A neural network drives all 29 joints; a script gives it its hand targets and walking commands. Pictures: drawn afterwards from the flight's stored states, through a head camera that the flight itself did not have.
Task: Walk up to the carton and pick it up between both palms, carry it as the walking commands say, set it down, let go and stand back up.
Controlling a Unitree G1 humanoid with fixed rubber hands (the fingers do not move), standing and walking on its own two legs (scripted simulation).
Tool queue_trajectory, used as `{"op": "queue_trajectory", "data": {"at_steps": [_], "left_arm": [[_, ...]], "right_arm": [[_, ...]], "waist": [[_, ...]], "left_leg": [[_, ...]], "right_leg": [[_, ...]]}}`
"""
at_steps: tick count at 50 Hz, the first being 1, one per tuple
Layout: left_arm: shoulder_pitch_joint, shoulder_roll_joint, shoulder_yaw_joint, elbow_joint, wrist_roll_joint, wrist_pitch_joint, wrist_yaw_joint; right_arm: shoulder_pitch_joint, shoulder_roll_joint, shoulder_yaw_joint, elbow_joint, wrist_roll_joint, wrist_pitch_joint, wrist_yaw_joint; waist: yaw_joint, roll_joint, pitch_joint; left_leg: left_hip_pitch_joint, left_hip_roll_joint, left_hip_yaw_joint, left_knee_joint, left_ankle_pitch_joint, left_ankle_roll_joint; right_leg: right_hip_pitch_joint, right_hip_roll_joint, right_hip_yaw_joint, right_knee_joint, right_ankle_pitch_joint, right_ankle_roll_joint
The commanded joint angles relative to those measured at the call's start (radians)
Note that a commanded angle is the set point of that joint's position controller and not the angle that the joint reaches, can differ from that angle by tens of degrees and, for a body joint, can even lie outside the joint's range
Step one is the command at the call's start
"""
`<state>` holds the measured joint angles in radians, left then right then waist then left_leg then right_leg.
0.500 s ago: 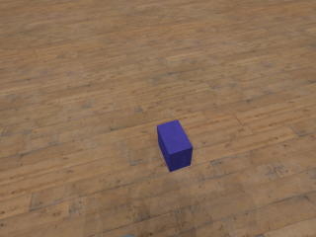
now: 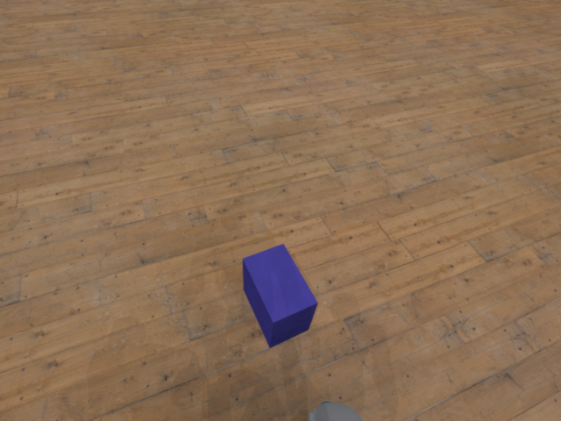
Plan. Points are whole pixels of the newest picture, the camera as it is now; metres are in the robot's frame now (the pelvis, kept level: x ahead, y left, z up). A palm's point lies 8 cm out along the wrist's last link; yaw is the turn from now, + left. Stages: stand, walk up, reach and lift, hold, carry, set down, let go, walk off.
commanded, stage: walk up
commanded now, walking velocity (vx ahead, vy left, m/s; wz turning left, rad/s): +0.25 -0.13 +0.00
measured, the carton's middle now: (276, 295) +0.63 -0.07 -0.66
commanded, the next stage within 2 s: none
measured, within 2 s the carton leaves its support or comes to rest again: neither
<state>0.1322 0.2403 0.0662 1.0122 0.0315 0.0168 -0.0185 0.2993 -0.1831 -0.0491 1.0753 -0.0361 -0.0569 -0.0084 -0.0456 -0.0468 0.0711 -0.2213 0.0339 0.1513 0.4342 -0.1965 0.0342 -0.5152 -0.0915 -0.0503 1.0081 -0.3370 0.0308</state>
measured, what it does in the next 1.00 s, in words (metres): walks ahead: right foot, then left foot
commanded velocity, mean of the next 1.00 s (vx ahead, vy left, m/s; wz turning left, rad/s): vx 0.08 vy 0.00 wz -0.01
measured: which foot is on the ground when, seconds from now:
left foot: down 0.00-0.20, up 0.22-0.52, down 0.54-1.00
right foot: up 0.00-0.18, down 0.20-1.00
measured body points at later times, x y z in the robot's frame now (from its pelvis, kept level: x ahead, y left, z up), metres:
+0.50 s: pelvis +0.11 -0.04 +0.00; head +0.14 -0.07 +0.44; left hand +0.12 +0.19 -0.15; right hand +0.17 -0.27 -0.17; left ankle +0.17 +0.08 -0.73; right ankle +0.14 -0.16 -0.74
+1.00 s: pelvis +0.16 -0.02 +0.00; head +0.16 -0.01 +0.45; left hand +0.16 +0.20 -0.16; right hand +0.19 -0.25 -0.15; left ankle +0.17 +0.07 -0.74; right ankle +0.14 -0.16 -0.74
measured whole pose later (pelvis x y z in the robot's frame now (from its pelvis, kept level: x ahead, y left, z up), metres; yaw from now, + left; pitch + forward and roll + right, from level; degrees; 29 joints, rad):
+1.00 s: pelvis +0.16 -0.02 +0.00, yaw -1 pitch -2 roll +0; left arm 0.26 0.15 0.02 1.15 0.00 0.00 0.03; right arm 0.22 -0.16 -0.02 1.12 -0.01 -0.01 -0.03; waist 0.00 -0.01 0.03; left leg -0.16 0.00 0.09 0.37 -0.18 0.04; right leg -0.09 -0.08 -0.09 0.35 -0.22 0.05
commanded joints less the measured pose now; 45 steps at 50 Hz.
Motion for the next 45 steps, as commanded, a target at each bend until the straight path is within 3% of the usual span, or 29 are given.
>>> {"op": "queue_trajectory", "data": {"at_steps": [1,4,5,8,9,10,11,12,14,16,17,18,19,21,24,25,26,27,28,29,30,32,33,39,40,41,43,44,45], "left_arm": [[0.050,-0.017,-0.015,-0.040,-0.021,0.007,-0.024],[-0.011,-0.007,-0.001,-0.088,-0.018,0.003,-0.031],[-0.043,-0.038,-0.014,-0.080,-0.016,-0.013,-0.023],[0.081,0.023,0.001,-0.023,-0.008,-0.038,-0.001],[0.129,0.068,0.012,0.017,-0.003,-0.048,0.004],[0.249,0.141,0.034,0.017,0.004,-0.064,0.020],[0.309,0.232,0.057,0.049,0.002,-0.066,0.032],[0.283,0.173,0.057,0.052,-0.001,-0.057,0.036],[0.145,0.092,0.036,-0.006,-0.009,-0.062,0.029],[0.133,0.047,0.006,-0.002,-0.019,-0.073,0.044],[0.128,0.021,-0.007,-0.007,-0.011,-0.078,0.047],[0.071,0.010,-0.020,-0.015,-0.018,-0.085,0.045],[0.058,0.015,-0.013,-0.021,-0.032,-0.085,0.044],[0.095,0.025,-0.009,-0.009,-0.025,-0.064,0.040],[0.081,0.046,0.009,0.002,-0.025,-0.035,0.045],[0.062,0.031,0.006,0.006,-0.024,-0.026,0.047],[0.116,-0.014,0.001,0.016,-0.029,-0.017,0.048],[0.161,-0.068,-0.025,0.036,-0.040,-0.003,0.051],[0.250,-0.094,-0.034,0.059,-0.040,0.005,0.056],[0.205,-0.086,-0.037,0.059,-0.040,0.010,0.057],[0.158,-0.020,-0.028,0.057,-0.050,0.009,0.055],[0.209,-0.006,-0.026,0.088,-0.023,-0.006,0.045],[0.182,-0.024,-0.041,0.081,-0.015,-0.016,0.044],[0.182,-0.031,-0.038,0.098,-0.026,-0.026,0.047],[0.184,-0.028,-0.040,0.127,-0.022,-0.025,0.052],[0.182,-0.030,-0.042,0.122,-0.028,-0.026,0.050],[0.186,0.007,-0.030,0.116,-0.031,-0.028,0.052],[0.201,-0.008,-0.035,0.117,-0.030,-0.029,0.050],[0.161,0.004,-0.035,0.111,-0.024,-0.028,0.049]], "right_arm": [[0.023,-0.168,-0.043,-0.047,-0.004,-0.019,-0.005],[0.068,-0.177,-0.062,-0.034,0.008,-0.006,-0.006],[0.099,-0.107,-0.038,-0.006,0.012,0.003,0.001],[0.056,-0.128,-0.040,-0.025,0.016,0.022,0.010],[0.083,-0.077,-0.023,-0.016,0.020,0.018,0.011],[0.061,-0.045,-0.016,-0.066,0.020,0.008,0.012],[0.036,-0.029,-0.015,-0.080,0.013,0.014,0.005],[-0.015,-0.062,-0.034,-0.102,0.002,0.020,-0.001],[0.076,-0.030,-0.020,-0.041,0.008,0.030,0.006],[0.049,-0.027,-0.020,-0.046,0.003,0.046,-0.001],[0.096,-0.032,-0.024,-0.008,0.006,0.057,-0.012],[0.160,0.010,-0.014,0.012,0.010,0.069,-0.020],[0.123,0.016,-0.007,-0.007,0.022,0.065,-0.013],[0.060,-0.003,-0.007,-0.024,0.018,0.076,-0.011],[0.016,-0.066,-0.018,-0.049,0.014,0.084,-0.013],[0.069,-0.092,-0.023,-0.032,0.017,0.082,-0.013],[0.036,-0.078,-0.022,-0.035,0.004,0.075,-0.021],[-0.012,-0.154,-0.032,-0.069,0.005,0.060,-0.024],[-0.099,-0.152,-0.030,-0.080,0.004,0.064,-0.021],[-0.119,-0.076,-0.006,-0.069,0.025,0.066,-0.020],[-0.157,-0.041,0.013,-0.048,0.012,0.064,-0.018],[-0.138,-0.086,0.002,-0.032,0.014,0.063,-0.024],[-0.151,-0.062,0.008,-0.042,0.021,0.058,-0.026],[-0.079,-0.083,0.000,-0.008,0.023,0.046,-0.025],[-0.082,-0.060,0.001,-0.013,0.022,0.042,-0.021],[-0.080,-0.061,0.008,-0.005,0.026,0.041,-0.022],[-0.073,-0.055,0.016,0.017,0.014,0.033,-0.024],[-0.050,-0.094,0.002,0.015,0.018,0.040,-0.024],[-0.062,-0.070,0.015,0.003,0.023,0.036,-0.025]], "waist": [[0.018,0.246,-0.042],[0.001,0.241,-0.010],[-0.006,0.266,-0.027],[0.057,0.177,-0.016],[0.056,0.065,-0.063],[0.117,-0.153,-0.171],[0.145,-0.262,-0.133],[0.139,-0.187,-0.078],[0.064,-0.119,-0.008],[0.056,-0.024,0.088],[0.033,-0.006,0.016],[-0.017,-0.066,-0.005],[-0.024,-0.198,-0.023],[0.002,-0.224,-0.057],[0.023,-0.163,-0.110],[-0.005,-0.108,-0.117],[0.007,0.011,-0.088],[0.038,0.233,-0.073],[0.085,0.290,-0.080],[0.054,0.276,-0.010],[0.056,0.170,0.025],[0.062,0.148,0.020],[0.048,0.082,-0.003],[0.046,0.084,-0.045],[0.045,0.036,-0.040],[0.035,0.095,0.020],[0.054,0.035,-0.032],[0.042,0.076,-0.040],[0.042,-0.017,-0.023]], "left_leg": [[-0.006,0.258,-0.178,-0.241,0.085,0.091],[0.029,0.295,-0.186,-0.243,0.158,0.089],[0.010,0.217,-0.143,-0.207,0.022,0.051],[-0.146,0.174,-0.100,-0.075,-0.188,0.028],[-0.231,0.122,-0.056,0.054,-0.164,-0.002],[-0.348,0.045,0.023,0.325,-0.296,-0.049],[-0.457,0.027,-0.021,0.555,-0.448,-0.065],[-0.414,0.082,-0.096,0.598,-0.412,-0.068],[-0.328,0.127,-0.113,0.583,-0.272,-0.070],[-0.304,0.117,-0.110,0.592,-0.166,-0.077],[-0.211,0.114,-0.147,0.541,-0.141,-0.099],[-0.141,0.081,-0.138,0.506,-0.148,-0.087],[-0.111,0.063,-0.126,0.347,-0.123,-0.085],[-0.053,0.011,-0.090,0.269,-0.082,-0.068],[0.007,0.008,-0.064,0.137,-0.022,-0.044],[0.086,0.032,-0.084,0.045,0.063,-0.043],[0.134,0.101,-0.169,-0.031,0.243,-0.030],[0.070,0.209,-0.290,-0.128,0.131,-0.007],[-0.006,0.252,-0.356,-0.186,0.004,0.045],[-0.097,0.180,-0.292,-0.212,-0.157,0.034],[-0.130,0.146,-0.289,-0.240,-0.142,0.010],[-0.049,0.104,-0.245,-0.217,-0.106,-0.008],[0.009,0.096,-0.218,-0.162,-0.011,-0.009],[0.063,0.086,-0.187,-0.156,0.055,0.001],[0.085,0.082,-0.179,-0.143,0.109,-0.007],[0.038,0.069,-0.179,-0.151,0.117,-0.005],[0.061,0.089,-0.191,-0.157,0.097,-0.002],[0.098,0.089,-0.180,-0.135,0.104,-0.004],[0.109,0.086,-0.193,-0.130,0.140,-0.003]], "right_leg": [[0.050,-0.030,-0.006,-0.223,0.127,0.013],[0.105,-0.022,-0.034,-0.320,0.114,0.007],[0.162,-0.008,-0.028,-0.390,0.083,-0.003],[0.442,0.049,-0.093,-0.570,0.102,-0.013],[0.603,-0.008,-0.027,-0.582,0.079,-0.040],[0.755,-0.264,0.263,-0.687,0.094,-0.108],[0.686,-0.406,0.448,-0.801,0.166,-0.180],[0.537,-0.360,0.387,-0.811,0.061,-0.211],[0.342,-0.300,0.296,-0.869,-0.141,-0.172],[0.311,-0.300,0.249,-0.827,0.409,-0.187],[0.270,-0.255,0.162,-0.758,0.648,-0.183],[0.262,-0.211,0.056,-0.699,0.872,-0.162],[0.265,-0.132,-0.030,-0.687,0.853,-0.152],[0.268,-0.123,0.012,-0.697,0.729,-0.155],[0.280,-0.127,0.035,-0.648,0.370,-0.147],[0.247,-0.116,0.019,-0.614,0.242,-0.124],[0.177,-0.049,-0.017,-0.585,0.132,-0.078],[0.181,0.000,-0.030,-0.566,0.000,-0.037],[0.268,0.028,-0.018,-0.543,-0.006,-0.020],[0.367,-0.005,0.016,-0.611,0.071,-0.024],[0.387,-0.002,0.001,-0.610,0.128,-0.025],[0.350,-0.009,0.008,-0.650,0.159,-0.027],[0.340,-0.033,0.025,-0.678,0.184,-0.033],[0.373,-0.038,0.040,-0.721,0.195,-0.031],[0.382,-0.045,0.021,-0.729,0.229,-0.025],[0.338,-0.045,0.045,-0.721,0.222,-0.035],[0.390,-0.048,0.028,-0.721,0.193,-0.027],[0.366,-0.032,0.009,-0.730,0.197,-0.023],[0.345,-0.036,0.011,-0.738,0.201,-0.022]]}}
